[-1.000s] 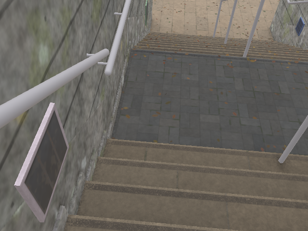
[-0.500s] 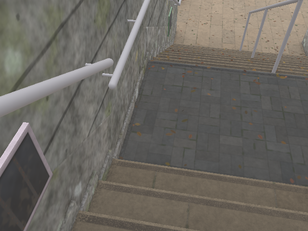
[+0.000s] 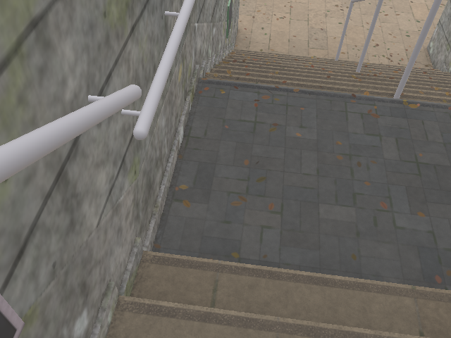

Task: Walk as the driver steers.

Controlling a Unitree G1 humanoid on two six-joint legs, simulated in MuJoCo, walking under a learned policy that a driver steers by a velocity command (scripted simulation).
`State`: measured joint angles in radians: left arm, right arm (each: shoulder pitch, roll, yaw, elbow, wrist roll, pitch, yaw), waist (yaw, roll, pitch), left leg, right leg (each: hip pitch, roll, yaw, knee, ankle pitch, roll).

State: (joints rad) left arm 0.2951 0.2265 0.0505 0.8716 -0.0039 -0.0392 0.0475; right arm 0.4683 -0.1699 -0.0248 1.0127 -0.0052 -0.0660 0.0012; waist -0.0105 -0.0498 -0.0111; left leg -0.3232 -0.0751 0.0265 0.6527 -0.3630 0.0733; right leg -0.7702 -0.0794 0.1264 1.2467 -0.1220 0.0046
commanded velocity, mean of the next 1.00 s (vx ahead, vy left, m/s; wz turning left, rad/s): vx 0.50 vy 0.00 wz -0.03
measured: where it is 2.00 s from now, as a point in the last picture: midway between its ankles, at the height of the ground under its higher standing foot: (253, 272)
